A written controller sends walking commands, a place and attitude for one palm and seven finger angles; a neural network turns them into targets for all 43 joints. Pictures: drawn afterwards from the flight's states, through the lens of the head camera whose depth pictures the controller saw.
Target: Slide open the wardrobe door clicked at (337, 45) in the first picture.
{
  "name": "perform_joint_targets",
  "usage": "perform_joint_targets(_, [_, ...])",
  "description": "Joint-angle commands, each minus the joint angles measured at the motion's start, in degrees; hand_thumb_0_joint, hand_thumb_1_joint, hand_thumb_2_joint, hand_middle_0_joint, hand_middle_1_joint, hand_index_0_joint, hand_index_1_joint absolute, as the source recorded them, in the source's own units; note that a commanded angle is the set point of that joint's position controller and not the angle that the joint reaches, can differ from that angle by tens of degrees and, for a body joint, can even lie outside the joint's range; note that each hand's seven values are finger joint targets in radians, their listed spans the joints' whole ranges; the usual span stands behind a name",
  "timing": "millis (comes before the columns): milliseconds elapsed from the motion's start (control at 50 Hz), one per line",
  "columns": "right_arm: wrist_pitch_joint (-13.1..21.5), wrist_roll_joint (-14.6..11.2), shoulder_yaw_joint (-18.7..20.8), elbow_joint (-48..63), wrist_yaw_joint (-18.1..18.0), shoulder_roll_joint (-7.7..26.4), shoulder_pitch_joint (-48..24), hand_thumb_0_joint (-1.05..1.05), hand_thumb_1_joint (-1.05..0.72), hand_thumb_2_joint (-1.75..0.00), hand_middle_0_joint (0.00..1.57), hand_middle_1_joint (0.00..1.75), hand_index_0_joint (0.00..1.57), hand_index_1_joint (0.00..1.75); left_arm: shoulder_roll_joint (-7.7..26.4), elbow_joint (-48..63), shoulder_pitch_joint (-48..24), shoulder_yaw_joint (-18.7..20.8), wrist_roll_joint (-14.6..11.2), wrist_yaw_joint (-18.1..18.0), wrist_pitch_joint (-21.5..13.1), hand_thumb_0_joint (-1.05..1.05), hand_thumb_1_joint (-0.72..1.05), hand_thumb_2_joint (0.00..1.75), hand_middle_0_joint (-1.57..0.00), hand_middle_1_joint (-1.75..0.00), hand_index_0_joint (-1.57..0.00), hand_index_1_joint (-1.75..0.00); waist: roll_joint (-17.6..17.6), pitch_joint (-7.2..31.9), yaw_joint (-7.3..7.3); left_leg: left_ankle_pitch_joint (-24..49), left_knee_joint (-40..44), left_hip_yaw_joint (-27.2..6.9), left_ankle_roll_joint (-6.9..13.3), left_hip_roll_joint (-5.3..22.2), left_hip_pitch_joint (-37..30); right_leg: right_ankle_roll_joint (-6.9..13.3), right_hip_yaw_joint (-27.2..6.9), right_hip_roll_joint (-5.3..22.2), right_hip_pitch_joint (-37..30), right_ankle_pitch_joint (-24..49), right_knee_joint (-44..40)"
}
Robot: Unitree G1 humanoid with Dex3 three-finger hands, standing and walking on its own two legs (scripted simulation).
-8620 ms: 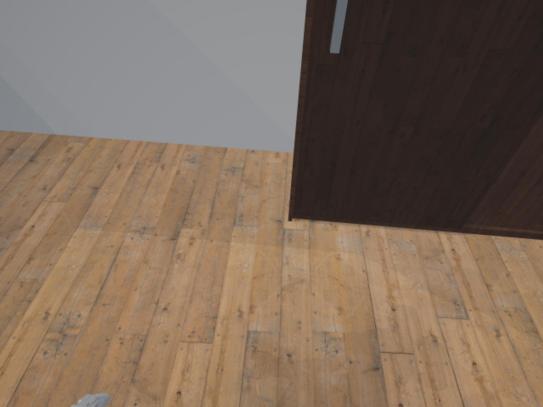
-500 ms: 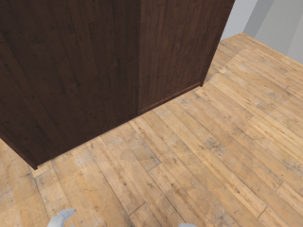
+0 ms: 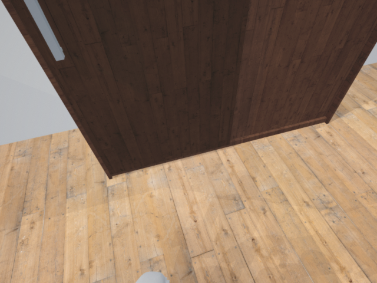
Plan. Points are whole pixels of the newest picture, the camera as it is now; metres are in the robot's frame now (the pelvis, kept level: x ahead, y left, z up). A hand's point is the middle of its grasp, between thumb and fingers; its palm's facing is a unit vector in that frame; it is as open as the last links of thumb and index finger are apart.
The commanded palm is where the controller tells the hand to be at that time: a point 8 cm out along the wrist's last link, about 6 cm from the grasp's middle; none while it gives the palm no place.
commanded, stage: turn to face it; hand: left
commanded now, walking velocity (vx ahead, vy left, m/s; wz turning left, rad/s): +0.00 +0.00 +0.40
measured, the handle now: (35, 4) +0.81 +0.48 +0.24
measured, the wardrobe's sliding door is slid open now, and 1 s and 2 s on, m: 0.00 0.00 0.00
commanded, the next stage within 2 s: take the last steps up to it in 0.32 s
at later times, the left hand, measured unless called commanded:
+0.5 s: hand out of the picture +0.00 +0.29 -0.17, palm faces +0.23 -0.95 -0.23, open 7.4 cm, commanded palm none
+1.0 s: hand out of the picture -0.03 +0.19 -0.15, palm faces +0.33 -0.91 -0.24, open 7.3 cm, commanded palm none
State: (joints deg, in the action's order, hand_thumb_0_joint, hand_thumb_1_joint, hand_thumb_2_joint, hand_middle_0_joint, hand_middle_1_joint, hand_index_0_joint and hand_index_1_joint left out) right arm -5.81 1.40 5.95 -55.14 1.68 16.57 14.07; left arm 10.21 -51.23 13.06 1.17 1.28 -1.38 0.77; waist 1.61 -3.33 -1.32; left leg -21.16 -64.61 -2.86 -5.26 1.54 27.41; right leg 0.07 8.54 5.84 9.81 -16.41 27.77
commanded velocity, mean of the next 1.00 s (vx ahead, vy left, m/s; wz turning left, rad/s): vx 0.18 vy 0.03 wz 0.18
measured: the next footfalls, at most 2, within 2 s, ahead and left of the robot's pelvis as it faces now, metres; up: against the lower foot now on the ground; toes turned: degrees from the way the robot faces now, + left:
left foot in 0.18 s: +0.01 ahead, +0.16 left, +0.00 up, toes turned +9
right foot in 0.74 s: +0.07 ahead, -0.07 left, +0.00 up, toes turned +7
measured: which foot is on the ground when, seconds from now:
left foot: up 0.00-0.16, down 0.18-0.74, up 0.76-1.00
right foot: down 0.00-0.18, up 0.20-0.72, down 0.74-1.00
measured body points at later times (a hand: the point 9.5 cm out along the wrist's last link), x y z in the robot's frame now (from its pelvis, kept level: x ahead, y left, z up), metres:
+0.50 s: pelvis -0.01 +0.07 +0.00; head +0.00 +0.10 +0.45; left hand -0.01 +0.34 -0.15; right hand +0.13 -0.14 -0.13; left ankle -0.03 +0.15 -0.74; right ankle +0.00 -0.10 -0.66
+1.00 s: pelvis +0.07 +0.04 +0.01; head +0.06 +0.00 +0.46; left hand -0.05 +0.24 -0.13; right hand +0.11 -0.20 -0.16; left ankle +0.08 +0.22 -0.65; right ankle +0.03 -0.07 -0.74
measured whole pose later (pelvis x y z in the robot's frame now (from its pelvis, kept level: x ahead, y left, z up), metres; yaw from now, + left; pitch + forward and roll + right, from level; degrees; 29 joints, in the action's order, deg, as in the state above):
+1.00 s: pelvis +0.07 +0.04 +0.01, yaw +15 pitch -2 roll +2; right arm -2.0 1.6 4.3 -61.8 1.4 12.1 20.3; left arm 7.0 -63.0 25.0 1.2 1.2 -1.1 -3.2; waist 2.6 -0.1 0.1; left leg -8.6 -59.6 0.2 -2.1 4.7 32.8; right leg 0.7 8.4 3.0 -0.2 -15.2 17.1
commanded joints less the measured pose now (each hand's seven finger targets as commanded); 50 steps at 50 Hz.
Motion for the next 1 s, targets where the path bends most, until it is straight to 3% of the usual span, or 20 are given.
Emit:
perform_joint_targets(0, [2.14,-0.46,-0.61,6.35,-0.12,1.59,-7.06,0.00,-0.90,-0.90,0.20,0.30,0.20,0.30,13.56,2.54,3.19,3.83,0.50,-0.80,-1.13,0.00,0.90,0.90,-0.20,-0.30,-0.20,-0.30,-13.80,0.85,3.26,-4.44,10.77,4.13,0.27,0.04,2.02,7.14,-8.47,13.84,-4.32,22.18,-7.42])
perform_joint_targets(60, [3.12,-1.04,-1.46,6.63,-0.40,0.68,-8.21,0.00,-0.90,-0.90,0.20,0.30,0.20,0.30,14.62,1.39,5.02,4.30,0.73,-0.62,-0.85,0.00,0.90,0.90,-0.20,-0.30,-0.20,-0.30,-15.80,3.66,4.42,-6.27,20.95,6.93,1.43,-1.27,-4.06,7.35,-7.52,14.43,-6.31,32.19,-3.08])
perform_joint_targets(120, [4.12,-1.03,-1.54,5.00,-0.74,1.92,-2.70,0.00,-0.90,-0.90,0.20,0.30,0.20,0.30,15.01,0.87,3.07,4.42,0.04,-0.50,-0.49,0.00,0.90,0.90,-0.20,-0.30,-0.20,-0.30,-13.57,6.97,1.02,7.29,37.47,8.27,2.66,-2.03,-15.73,2.84,-2.95,12.31,-3.33,30.84,4.20])
perform_joint_targets(140, [4.84,-0.82,-0.95,4.27,-0.79,5.09,-0.19,0.00,-0.90,-0.90,0.20,0.30,0.20,0.30,13.34,1.14,3.44,4.08,-0.56,-0.43,-0.20,0.00,0.90,0.90,-0.20,-0.30,-0.20,-0.30,-5.96,9.68,-0.45,17.24,43.46,4.66,3.94,2.07,-25.60,-0.04,-0.66,10.18,3.25,22.95,12.01])
perform_joint_targets(160, [5.38,-0.48,0.43,4.48,-1.06,10.87,1.85,0.00,-0.90,-0.90,0.20,0.30,0.20,0.30,9.34,2.74,3.80,3.11,-0.89,-0.13,0.00,0.00,0.90,0.90,-0.20,-0.30,-0.20,-0.30,12.01,11.43,-1.61,39.15,43.78,-13.43,9.54,17.22,-36.13,-4.32,1.25,2.61,19.63,-7.59,23.93])
perform_joint_targets(180, [4.78,-0.81,0.84,3.57,-1.55,13.58,4.15,0.00,-0.90,-0.90,0.20,0.30,0.20,0.30,7.91,3.54,1.42,2.05,-0.62,-0.46,0.62,0.00,0.90,0.90,-0.20,-0.30,-0.20,-0.30,14.26,11.78,-2.80,54.98,42.16,-15.96,15.45,22.82,-32.69,-4.82,-3.63,1.21,21.00,-22.33,30.21])
perform_joint_targets(200, [4.66,-0.48,0.33,3.42,-1.92,11.79,2.87,0.00,-0.90,-0.90,0.20,0.30,0.20,0.30,8.91,3.20,0.56,2.38,-0.45,-0.54,1.08,0.00,0.90,0.90,-0.20,-0.30,-0.20,-0.30,9.53,9.22,-2.22,53.18,41.67,-10.96,16.80,22.09,-28.97,-4.13,-5.54,2.23,19.88,-19.82,34.28])
perform_joint_targets(220, [5.05,-0.24,-0.42,3.27,-2.62,9.41,0.92,0.00,-0.90,-0.90,0.20,0.30,0.20,0.30,8.51,1.78,-0.90,2.45,-0.42,-0.77,1.52,0.00,0.90,0.90,-0.20,-0.30,-0.20,-0.30,14.05,6.76,-1.93,51.90,42.85,-10.16,15.40,18.16,-24.53,-4.51,-7.62,2.21,19.28,-16.80,34.95])
perform_joint_targets(300, [5.46,-0.51,-1.83,4.36,-3.06,5.99,-3.98,0.00,-0.90,-0.90,0.20,0.30,0.20,0.30,9.07,-1.05,1.51,2.81,-0.52,0.24,1.27,0.00,0.90,0.90,-0.20,-0.30,-0.20,-0.30,8.41,3.65,1.05,47.88,43.41,-4.83,13.37,12.47,-23.61,-5.13,-6.90,0.84,19.38,-8.45,37.25])
perform_joint_targets(420, [5.91,-0.60,-1.89,2.96,-3.01,4.74,-0.51,0.00,-0.90,-0.90,0.20,0.30,0.20,0.30,7.87,-1.54,0.81,2.46,-0.55,0.06,1.33,0.00,0.90,0.90,-0.20,-0.30,-0.20,-0.30,5.92,5.03,0.72,40.49,45.83,-6.90,14.02,11.93,-25.54,-5.91,-7.41,0.17,18.47,-5.43,33.20])
perform_joint_targets(560, [6.59,0.24,-1.31,0.82,-2.74,4.08,4.18,0.00,-0.90,-0.90,0.20,0.30,0.20,0.30,6.44,0.84,-6.08,2.10,0.17,1.57,-0.04,0.00,0.90,0.90,-0.20,-0.30,-0.20,-0.30,6.63,-1.26,-1.54,1.14,53.16,-16.09,16.80,13.05,-19.70,-3.98,-6.03,-0.67,17.58,-9.19,19.98])
perform_joint_targets(660, [6.85,-0.01,-1.80,-0.94,-2.73,3.25,3.29,0.00,-0.90,-0.90,0.20,0.30,0.20,0.30,4.75,-2.48,2.12,2.06,-0.05,1.87,-1.69,0.00,0.90,0.90,-0.20,-0.30,-0.20,-0.30,5.74,0.76,2.78,-2.69,47.16,-12.52,13.63,8.24,-10.01,-2.63,-3.17,-4.08,-2.11,-2.05,0.55])
perform_joint_targets(680, [7.00,-0.27,-2.11,-1.25,-2.67,1.71,3.14,0.00,-0.90,-0.90,0.20,0.30,0.20,0.30,5.98,-4.08,6.08,2.39,0.08,1.59,-2.26,0.00,0.90,0.90,-0.20,-0.30,-0.20,-0.30,1.83,1.22,4.65,-5.73,41.48,-9.92,11.42,4.98,-3.71,-2.16,-5.22,-2.40,-10.70,-0.23,-4.98])
perform_joint_targets(700, [7.29,-0.83,-2.81,-0.78,-2.51,-1.74,4.01,0.00,-0.90,-0.90,0.20,0.30,0.20,0.30,10.01,-5.57,10.84,3.20,0.74,0.96,-2.97,0.00,0.90,0.90,-0.20,-0.30,-0.20,-0.30,-9.52,2.53,6.40,-8.37,28.87,-2.62,8.31,-0.66,6.21,0.39,-16.62,7.78,-19.52,-10.23,-11.42])
perform_joint_targets(720, [7.35,-0.57,-2.88,1.88,-2.26,-2.63,0.67,0.00,-0.90,-0.90,0.20,0.30,0.20,0.30,14.38,-6.24,15.16,4.31,0.66,0.42,-2.99,0.00,0.90,0.90,-0.20,-0.30,-0.20,-0.30,-19.01,-0.12,8.80,-13.10,15.90,2.09,6.41,-3.85,15.11,5.85,-34.69,20.77,-18.56,-18.71,-19.14])
perform_joint_targets(740, [6.91,0.25,-1.76,2.83,-1.70,1.15,-1.75,0.00,-0.90,-0.90,0.20,0.30,0.20,0.30,14.12,-5.99,14.93,4.11,0.03,0.06,-2.79,0.00,0.90,0.90,-0.20,-0.30,-0.20,-0.30,-11.56,-2.98,8.15,-10.22,8.83,-0.95,6.41,-0.91,15.36,8.42,-36.81,22.92,-10.60,-26.33,-22.63])
perform_joint_targets(780, [6.09,0.43,-1.21,0.37,-0.96,0.35,0.18,0.00,-0.90,-0.90,0.20,0.30,0.20,0.30,10.26,-5.55,8.63,3.54,-0.13,-0.18,-3.52,0.00,0.90,0.90,-0.20,-0.30,-0.20,-0.30,-11.25,-8.20,4.62,-1.76,2.87,-0.59,6.13,1.84,13.44,6.44,-32.26,19.29,-0.97,-28.78,-24.68])
perform_joint_targets(840, [5.22,0.46,-1.47,-2.91,-0.40,-3.09,5.83,0.00,-0.90,-0.90,0.20,0.30,0.20,0.30,4.81,-6.07,7.38,1.88,-0.35,-0.06,-4.49,0.00,0.90,0.90,-0.20,-0.30,-0.20,-0.30,-7.80,-8.24,1.20,8.45,1.60,1.96,4.36,2.70,9.33,3.19,-14.64,11.74,1.69,-9.14,-22.39])
perform_joint_targets(900, [4.93,0.27,-1.56,-3.52,-0.28,-4.18,6.18,0.00,-0.90,-0.90,0.20,0.30,0.20,0.30,3.54,-8.13,11.55,1.32,-0.44,-0.02,-5.22,0.00,0.90,0.90,-0.20,-0.30,-0.20,-0.30,-9.97,-6.98,1.50,13.75,2.25,3.33,3.12,2.82,10.22,2.14,-8.54,9.14,-1.07,0.31,-22.04])
perform_joint_targets(980, [5.51,0.08,-1.76,-1.53,0.18,-4.33,-0.05,0.00,-0.90,-0.90,0.20,0.30,0.20,0.30,3.25,-11.34,17.56,0.95,-0.14,-0.29,-6.08,0.00,0.90,0.90,-0.20,-0.30,-0.20,-0.30,-9.52,-6.46,3.41,14.76,6.33,4.54,2.84,4.24,13.83,4.26,-8.57,10.54,-6.73,11.29,-20.00])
